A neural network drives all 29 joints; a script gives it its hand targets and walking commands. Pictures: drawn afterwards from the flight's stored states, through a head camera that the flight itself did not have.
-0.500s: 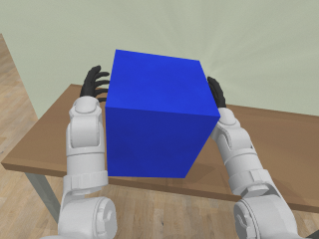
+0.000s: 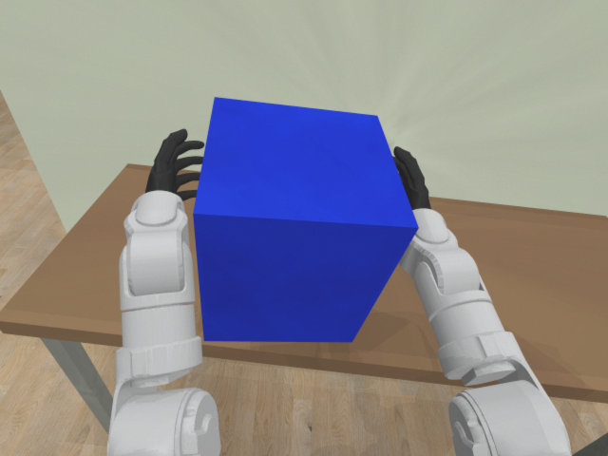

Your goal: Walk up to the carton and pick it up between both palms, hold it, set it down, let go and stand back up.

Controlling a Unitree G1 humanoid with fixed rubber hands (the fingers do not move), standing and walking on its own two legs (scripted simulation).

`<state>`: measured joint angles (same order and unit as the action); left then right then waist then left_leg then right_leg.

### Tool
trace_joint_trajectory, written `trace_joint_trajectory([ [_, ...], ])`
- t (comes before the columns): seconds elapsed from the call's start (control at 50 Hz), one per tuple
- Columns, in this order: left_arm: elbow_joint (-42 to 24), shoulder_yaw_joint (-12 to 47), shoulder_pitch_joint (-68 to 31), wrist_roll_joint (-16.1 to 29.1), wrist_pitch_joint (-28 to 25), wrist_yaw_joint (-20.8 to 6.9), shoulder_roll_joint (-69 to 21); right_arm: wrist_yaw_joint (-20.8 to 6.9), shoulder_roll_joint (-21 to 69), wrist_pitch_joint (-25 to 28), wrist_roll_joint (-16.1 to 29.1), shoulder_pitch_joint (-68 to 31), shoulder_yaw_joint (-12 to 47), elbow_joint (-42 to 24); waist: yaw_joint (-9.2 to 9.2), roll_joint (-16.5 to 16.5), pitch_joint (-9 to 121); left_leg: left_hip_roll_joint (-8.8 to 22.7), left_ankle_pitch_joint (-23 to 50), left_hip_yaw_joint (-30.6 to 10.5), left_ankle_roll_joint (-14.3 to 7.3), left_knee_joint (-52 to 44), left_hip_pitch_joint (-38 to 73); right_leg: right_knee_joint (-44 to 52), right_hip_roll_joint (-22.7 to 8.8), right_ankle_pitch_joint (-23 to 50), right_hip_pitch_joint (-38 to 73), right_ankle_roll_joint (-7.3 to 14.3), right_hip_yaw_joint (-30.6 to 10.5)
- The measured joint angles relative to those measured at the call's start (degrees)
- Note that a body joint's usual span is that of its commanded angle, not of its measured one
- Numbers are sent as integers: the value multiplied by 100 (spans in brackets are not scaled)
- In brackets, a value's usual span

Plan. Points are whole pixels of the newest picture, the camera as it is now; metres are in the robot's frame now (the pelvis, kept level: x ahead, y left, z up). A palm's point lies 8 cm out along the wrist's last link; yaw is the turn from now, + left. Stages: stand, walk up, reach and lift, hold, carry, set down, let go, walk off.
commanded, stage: hold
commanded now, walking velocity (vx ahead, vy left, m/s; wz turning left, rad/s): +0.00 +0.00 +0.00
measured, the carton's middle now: (289, 230) +0.37 +0.02 +0.15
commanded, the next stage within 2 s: none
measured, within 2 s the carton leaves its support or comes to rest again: neither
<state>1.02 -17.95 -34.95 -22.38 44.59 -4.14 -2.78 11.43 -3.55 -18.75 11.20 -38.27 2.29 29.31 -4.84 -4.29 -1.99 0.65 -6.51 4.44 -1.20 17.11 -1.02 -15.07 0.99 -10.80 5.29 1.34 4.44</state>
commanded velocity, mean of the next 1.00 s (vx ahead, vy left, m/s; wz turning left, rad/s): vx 0.00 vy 0.00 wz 0.00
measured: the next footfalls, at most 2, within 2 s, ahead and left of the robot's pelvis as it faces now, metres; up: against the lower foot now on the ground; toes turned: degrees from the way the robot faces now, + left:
none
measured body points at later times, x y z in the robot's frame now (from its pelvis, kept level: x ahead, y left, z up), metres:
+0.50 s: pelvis +0.00 +0.00 +0.00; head -0.06 +0.03 +0.45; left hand +0.37 +0.16 +0.22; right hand +0.37 -0.14 +0.20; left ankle +0.05 +0.10 -0.75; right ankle -0.01 -0.10 -0.75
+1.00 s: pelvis +0.00 +0.00 +0.00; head -0.06 +0.03 +0.45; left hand +0.37 +0.17 +0.22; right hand +0.37 -0.14 +0.20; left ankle +0.05 +0.10 -0.75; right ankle -0.01 -0.10 -0.75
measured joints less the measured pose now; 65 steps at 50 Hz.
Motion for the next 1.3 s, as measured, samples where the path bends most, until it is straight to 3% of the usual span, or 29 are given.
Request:
trace_joint_trajectory([
  [0.26, 183, -111, -185, -16, 16, -44, 21, -40, 82, -50, -172, -122, -148, 118, 17, -16, -3, 0, 64, -33, 12, -92, 49, 41, 9, 22, 35, 12, 32],
  [1.3, 87, -59, -149, -52, 53, -46, 22, -43, 70, 40, -86, -109, -128, 140, 13, -15, 50, -5, 16, -22, 6, -39, -2, 47, 2, 10, 8, 5, 17],
])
